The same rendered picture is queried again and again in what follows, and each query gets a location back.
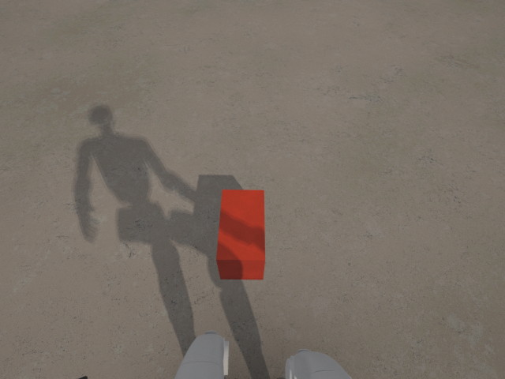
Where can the left robot thigh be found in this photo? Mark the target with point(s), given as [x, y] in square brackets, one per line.
[206, 358]

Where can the right robot thigh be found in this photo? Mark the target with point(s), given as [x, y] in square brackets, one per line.
[313, 365]

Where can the carton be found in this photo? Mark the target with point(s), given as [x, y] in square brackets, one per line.
[241, 240]

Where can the robot thigh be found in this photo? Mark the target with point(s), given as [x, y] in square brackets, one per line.
[313, 365]
[206, 358]

